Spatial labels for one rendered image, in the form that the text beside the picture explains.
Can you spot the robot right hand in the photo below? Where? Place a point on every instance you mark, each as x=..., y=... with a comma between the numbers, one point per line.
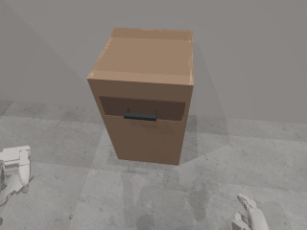
x=253, y=220

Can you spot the robot left hand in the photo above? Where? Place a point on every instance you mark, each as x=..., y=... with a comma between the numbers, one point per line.
x=15, y=163

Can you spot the cabinet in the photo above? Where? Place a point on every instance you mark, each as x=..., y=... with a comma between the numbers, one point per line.
x=148, y=64

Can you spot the handle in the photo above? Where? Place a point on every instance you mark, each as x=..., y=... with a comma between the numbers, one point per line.
x=144, y=117

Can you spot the drawer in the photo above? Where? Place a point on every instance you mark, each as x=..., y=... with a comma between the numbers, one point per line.
x=165, y=110

